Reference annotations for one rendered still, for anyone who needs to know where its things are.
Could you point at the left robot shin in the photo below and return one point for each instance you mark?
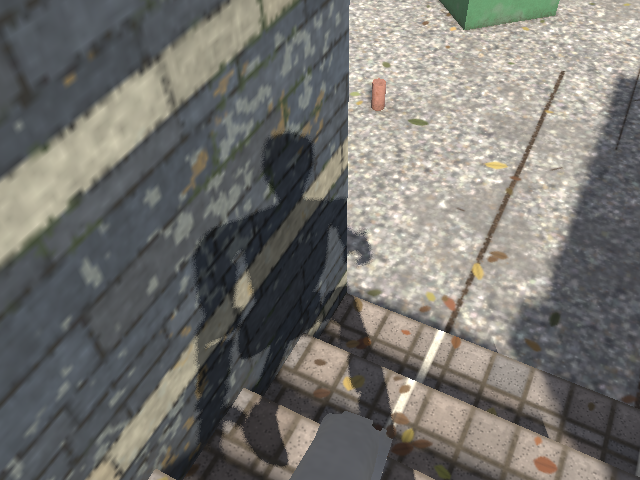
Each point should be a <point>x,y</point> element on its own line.
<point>326,417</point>

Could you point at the left robot thigh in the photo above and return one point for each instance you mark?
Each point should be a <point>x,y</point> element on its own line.
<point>346,447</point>

